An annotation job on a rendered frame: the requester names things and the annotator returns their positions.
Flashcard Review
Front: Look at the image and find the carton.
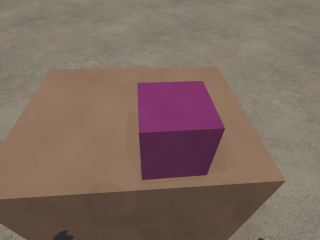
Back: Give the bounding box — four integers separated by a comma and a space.
137, 81, 225, 180

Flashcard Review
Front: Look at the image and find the pedestal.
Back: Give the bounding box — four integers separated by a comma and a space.
0, 67, 286, 240

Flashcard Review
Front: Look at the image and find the robot left hand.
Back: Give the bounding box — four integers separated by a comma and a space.
52, 230, 74, 240

